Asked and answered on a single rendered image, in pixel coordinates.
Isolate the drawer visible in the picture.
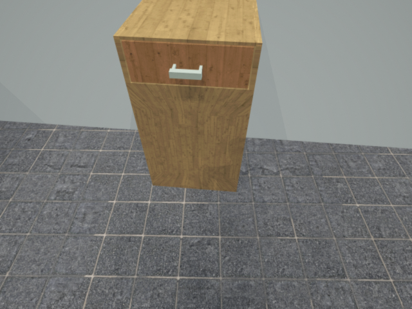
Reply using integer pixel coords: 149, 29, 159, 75
122, 40, 254, 89

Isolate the handle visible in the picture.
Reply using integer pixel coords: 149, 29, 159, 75
169, 64, 203, 80

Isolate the cabinet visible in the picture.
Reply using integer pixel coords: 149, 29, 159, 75
113, 0, 263, 192

